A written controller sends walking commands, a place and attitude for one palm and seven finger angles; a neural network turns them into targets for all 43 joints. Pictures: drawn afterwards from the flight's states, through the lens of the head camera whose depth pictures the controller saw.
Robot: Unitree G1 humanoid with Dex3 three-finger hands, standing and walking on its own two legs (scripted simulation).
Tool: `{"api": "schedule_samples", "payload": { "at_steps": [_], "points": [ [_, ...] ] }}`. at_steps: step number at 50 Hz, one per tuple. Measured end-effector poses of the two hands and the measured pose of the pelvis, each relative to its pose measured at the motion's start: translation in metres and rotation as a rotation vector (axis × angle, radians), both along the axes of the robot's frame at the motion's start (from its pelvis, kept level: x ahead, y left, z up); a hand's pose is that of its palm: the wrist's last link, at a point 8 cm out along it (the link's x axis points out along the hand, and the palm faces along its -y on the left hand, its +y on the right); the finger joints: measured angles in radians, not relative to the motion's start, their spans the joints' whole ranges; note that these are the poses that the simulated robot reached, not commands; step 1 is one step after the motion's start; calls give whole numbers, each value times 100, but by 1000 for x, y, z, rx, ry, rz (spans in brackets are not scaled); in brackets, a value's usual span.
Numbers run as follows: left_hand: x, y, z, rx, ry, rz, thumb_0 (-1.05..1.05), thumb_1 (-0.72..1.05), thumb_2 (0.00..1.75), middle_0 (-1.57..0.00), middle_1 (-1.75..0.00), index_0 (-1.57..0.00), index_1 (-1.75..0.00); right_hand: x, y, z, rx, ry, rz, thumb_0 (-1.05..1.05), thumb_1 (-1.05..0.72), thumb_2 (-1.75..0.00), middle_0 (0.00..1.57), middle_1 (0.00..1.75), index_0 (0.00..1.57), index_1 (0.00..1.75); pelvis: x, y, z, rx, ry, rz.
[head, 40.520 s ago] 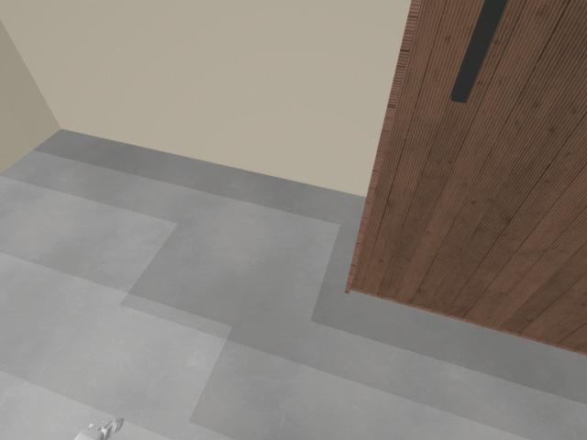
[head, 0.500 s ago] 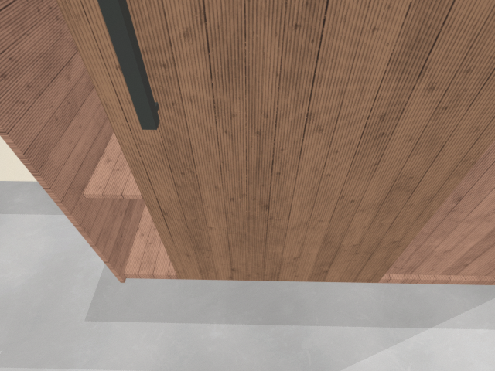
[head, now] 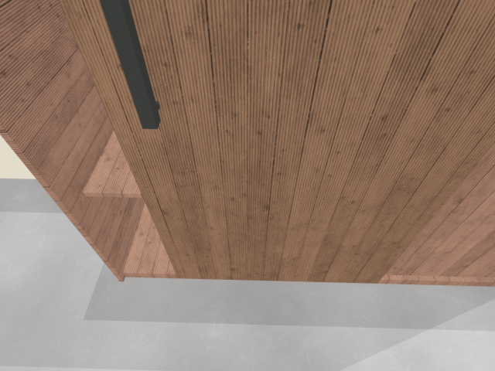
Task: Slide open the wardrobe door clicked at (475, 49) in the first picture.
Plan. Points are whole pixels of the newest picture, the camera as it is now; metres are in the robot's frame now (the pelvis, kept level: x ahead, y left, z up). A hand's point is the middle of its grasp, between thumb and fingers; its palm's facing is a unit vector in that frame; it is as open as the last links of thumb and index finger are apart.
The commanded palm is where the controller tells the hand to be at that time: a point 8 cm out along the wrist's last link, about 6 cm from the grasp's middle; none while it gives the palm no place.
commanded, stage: look again from close up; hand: left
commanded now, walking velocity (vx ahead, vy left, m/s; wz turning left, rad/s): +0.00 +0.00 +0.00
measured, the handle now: (132, 41) +0.53 +0.22 +0.26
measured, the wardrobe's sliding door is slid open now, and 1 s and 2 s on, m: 0.24 0.24 0.24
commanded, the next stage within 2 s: raise the hand with hooked fingers in 0.14 s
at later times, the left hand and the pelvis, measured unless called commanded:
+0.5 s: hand (132, 287) +0.22 +0.18 +0.06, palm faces +0.14 -0.99 -0.02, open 7.8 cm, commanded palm +0.11 +0.25 -0.02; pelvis -0.01 +0.01 -0.02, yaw +1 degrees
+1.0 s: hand (95, 303) +0.19 +0.22 +0.07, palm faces -0.11 -0.99 -0.10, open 10.7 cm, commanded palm +0.14 +0.30 +0.08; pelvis -0.04 +0.04 -0.03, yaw +3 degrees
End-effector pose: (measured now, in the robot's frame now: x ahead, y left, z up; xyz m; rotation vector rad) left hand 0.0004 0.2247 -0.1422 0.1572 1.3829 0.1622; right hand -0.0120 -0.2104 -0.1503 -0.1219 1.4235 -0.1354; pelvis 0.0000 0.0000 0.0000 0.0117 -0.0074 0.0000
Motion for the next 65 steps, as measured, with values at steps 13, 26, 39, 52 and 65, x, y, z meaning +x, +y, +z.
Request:
{"api": "schedule_samples", "payload": {
  "at_steps": [13, 26, 39, 52, 65],
  "points": [
    [-2, -1, -1, 1, 3, 3, 0, 92, 90, -20, -30, -20, -29, 2, -1, 0, -3, 1, -2, 0, -91, -90, 20, 30, 20, 30, 1, 1, 0, -6, 4, 1],
    [190, 4, 198, -92, -1474, -104, 1, 78, 83, -20, -39, -21, -39, 157, -33, 65, -133, -845, 71, 1, -91, -90, 20, 30, 20, 30, -16, 14, -21, 7, 72, 21],
    [76, 68, 162, 68, -1368, 32, 1, 47, 71, -23, -58, -23, -57, 220, 17, 96, -121, -992, 330, 1, -90, -90, 20, 30, 19, 30, -31, 22, -42, -40, 81, 78],
    [181, 65, 216, -132, -1314, -248, 0, 16, 58, -25, -77, -26, -77, 136, 63, 51, 29, -803, 131, 1, -90, -90, 21, 30, 20, 30, -34, 40, -26, -29, 42, 38],
    [171, 98, 273, -11, -1456, -190, 0, -14, 45, -27, -96, -27, -96, 154, 21, 70, -96, -827, 209, 2, -90, -90, 20, 30, 20, 30, -24, 43, -14, -34, -3, 61]
  ]
}}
